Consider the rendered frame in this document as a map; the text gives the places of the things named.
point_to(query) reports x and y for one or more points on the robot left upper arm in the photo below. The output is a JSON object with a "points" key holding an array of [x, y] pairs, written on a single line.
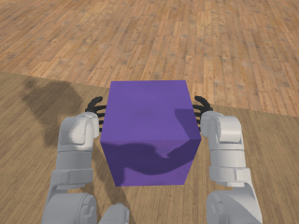
{"points": [[71, 208]]}

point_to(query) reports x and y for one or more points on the right robot forearm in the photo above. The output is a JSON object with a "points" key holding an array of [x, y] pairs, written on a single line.
{"points": [[227, 157]]}

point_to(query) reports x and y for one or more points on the robot right hand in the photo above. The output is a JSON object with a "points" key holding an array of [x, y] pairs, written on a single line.
{"points": [[203, 108]]}

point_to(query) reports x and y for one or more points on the robot right upper arm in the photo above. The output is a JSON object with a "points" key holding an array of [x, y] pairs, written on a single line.
{"points": [[232, 207]]}

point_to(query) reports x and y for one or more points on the robot left hand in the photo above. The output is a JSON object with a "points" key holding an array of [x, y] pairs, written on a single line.
{"points": [[92, 108]]}

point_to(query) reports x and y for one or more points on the left robot thigh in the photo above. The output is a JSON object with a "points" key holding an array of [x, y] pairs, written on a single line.
{"points": [[116, 214]]}

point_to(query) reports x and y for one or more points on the carton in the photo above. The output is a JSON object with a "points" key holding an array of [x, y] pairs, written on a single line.
{"points": [[150, 134]]}

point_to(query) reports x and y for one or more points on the left robot forearm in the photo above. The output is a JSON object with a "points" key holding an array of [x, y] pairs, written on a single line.
{"points": [[74, 158]]}

